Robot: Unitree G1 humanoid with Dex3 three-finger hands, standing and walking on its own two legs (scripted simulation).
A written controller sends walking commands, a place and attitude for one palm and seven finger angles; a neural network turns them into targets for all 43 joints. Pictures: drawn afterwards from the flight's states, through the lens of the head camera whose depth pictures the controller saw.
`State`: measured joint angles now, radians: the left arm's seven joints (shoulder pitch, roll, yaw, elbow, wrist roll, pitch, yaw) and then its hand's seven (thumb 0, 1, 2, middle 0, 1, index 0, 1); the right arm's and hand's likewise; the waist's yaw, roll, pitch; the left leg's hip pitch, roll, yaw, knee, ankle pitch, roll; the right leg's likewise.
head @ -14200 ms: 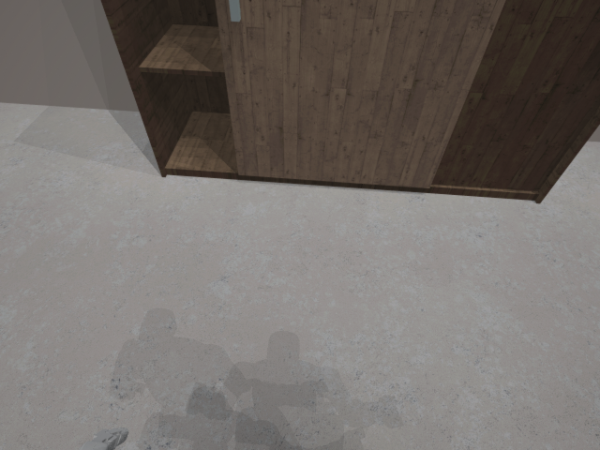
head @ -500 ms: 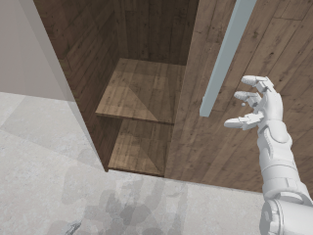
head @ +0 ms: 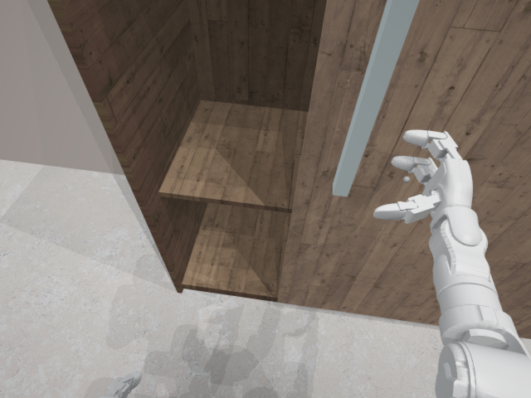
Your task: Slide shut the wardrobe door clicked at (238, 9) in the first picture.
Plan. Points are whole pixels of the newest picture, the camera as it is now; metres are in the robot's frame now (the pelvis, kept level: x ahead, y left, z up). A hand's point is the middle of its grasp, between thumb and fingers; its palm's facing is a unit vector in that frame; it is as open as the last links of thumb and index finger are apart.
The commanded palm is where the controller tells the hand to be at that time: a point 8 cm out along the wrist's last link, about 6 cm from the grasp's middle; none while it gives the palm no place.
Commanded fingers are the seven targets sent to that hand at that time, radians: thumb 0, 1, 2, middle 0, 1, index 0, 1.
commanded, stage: move the hooked fingers beside the handle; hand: right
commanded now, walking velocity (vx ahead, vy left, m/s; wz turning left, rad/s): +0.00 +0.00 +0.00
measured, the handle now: (363, 106) +0.51 -0.08 +0.19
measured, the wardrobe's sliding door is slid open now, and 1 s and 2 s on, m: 0.37 0.37 0.37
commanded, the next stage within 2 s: feel for the door with the fingertips in 0.36 s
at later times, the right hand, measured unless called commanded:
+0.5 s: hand (398, 175) +0.44 -0.15 +0.12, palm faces +0.04 +1.00 -0.01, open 14.0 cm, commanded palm +0.41 -0.20 +0.12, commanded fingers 0.00 0.50 -0.30 0.30 1.20 0.30 1.20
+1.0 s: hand (375, 170) +0.44 -0.11 +0.12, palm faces +0.03 +1.00 -0.02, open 14.0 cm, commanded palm +0.41 -0.17 +0.12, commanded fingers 0.00 0.50 -0.30 0.30 1.20 0.30 1.20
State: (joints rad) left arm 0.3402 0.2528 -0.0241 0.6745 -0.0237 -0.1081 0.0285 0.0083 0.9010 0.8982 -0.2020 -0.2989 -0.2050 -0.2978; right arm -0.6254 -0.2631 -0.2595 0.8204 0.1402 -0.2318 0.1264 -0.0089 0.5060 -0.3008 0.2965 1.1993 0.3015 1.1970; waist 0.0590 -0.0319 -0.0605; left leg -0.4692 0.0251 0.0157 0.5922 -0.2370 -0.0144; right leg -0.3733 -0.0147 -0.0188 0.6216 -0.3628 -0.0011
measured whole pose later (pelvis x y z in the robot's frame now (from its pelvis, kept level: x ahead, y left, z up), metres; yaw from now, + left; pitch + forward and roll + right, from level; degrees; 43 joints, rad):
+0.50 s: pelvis +0.00 +0.00 +0.00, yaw +0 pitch +7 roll +0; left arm 0.36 0.25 -0.02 0.67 -0.02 -0.10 0.02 0.01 0.90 0.90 -0.20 -0.30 -0.21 -0.30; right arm -0.63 -0.25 -0.25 0.81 0.13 -0.23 0.11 -0.01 0.51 -0.30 0.30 1.20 0.30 1.20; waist 0.06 -0.03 -0.06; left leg -0.47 0.02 0.02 0.60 -0.24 -0.01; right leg -0.37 -0.02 -0.02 0.62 -0.37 0.00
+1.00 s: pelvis +0.00 +0.01 +0.00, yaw +0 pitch +7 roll +0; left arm 0.31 0.24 -0.03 0.67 -0.01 -0.11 0.02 0.01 0.90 0.90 -0.20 -0.30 -0.21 -0.30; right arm -0.68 -0.19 -0.20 0.83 0.10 -0.23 0.02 -0.01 0.51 -0.30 0.30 1.20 0.30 1.20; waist 0.06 -0.04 -0.06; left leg -0.48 0.02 0.02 0.61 -0.24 0.00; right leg -0.37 -0.02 -0.02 0.62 -0.36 0.01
